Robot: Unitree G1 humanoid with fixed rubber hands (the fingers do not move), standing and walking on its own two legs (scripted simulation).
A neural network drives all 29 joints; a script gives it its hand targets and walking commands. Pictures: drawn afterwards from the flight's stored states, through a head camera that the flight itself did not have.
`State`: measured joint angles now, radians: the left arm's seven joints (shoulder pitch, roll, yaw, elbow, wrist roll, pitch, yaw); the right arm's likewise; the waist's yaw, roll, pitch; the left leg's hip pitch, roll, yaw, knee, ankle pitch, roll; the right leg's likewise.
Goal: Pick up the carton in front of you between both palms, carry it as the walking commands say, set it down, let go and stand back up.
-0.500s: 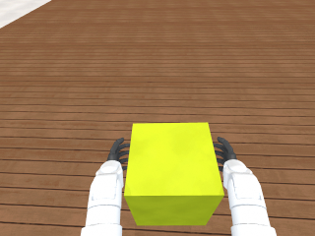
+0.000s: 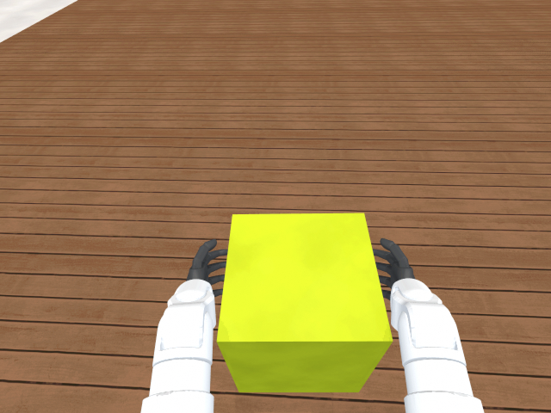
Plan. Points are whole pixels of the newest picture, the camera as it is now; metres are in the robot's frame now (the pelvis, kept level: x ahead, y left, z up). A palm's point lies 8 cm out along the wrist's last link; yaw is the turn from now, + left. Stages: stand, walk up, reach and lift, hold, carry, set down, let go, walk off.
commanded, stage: hold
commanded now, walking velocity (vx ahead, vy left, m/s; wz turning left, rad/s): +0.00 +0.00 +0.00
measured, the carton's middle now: (298, 307) +0.30 +0.00 -0.03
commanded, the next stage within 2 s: set down in 0.94 s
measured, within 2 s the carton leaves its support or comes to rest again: neither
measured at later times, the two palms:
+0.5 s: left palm (206, 292) +0.28 +0.14 +0.05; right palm (418, 313) +0.25 -0.16 +0.05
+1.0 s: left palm (203, 278) +0.30 +0.14 +0.05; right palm (410, 302) +0.26 -0.15 +0.06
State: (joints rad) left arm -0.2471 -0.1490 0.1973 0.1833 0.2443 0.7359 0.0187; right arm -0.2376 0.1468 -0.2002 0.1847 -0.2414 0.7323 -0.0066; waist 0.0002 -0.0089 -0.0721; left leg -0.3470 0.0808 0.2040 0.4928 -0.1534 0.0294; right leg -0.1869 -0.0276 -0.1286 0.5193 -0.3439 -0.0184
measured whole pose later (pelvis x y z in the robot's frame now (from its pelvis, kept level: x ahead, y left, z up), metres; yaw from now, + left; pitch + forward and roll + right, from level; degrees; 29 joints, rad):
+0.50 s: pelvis -0.02 +0.02 +0.01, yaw -7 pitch -9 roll +0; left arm -0.28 -0.16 0.23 0.22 0.29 0.73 0.01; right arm -0.29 0.16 -0.25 0.29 -0.26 0.67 0.02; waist 0.00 -0.04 0.08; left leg -0.14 0.01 0.08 0.39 -0.11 0.02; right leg -0.03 0.00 0.01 0.44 -0.26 0.00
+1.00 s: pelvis -0.01 +0.04 +0.01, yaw -8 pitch -8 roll +0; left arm -0.31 -0.16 0.24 0.25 0.31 0.73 0.00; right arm -0.31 0.16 -0.28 0.30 -0.29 0.69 0.04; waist 0.00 -0.05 0.06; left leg -0.11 -0.01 0.10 0.38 -0.13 0.04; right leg 0.00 -0.02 0.04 0.41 -0.27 0.01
